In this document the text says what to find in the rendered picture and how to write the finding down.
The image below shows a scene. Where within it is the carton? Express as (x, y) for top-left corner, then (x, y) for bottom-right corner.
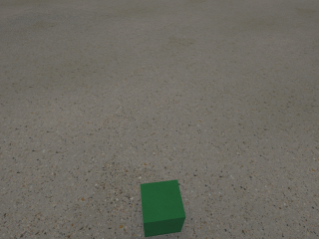
(140, 179), (186, 237)

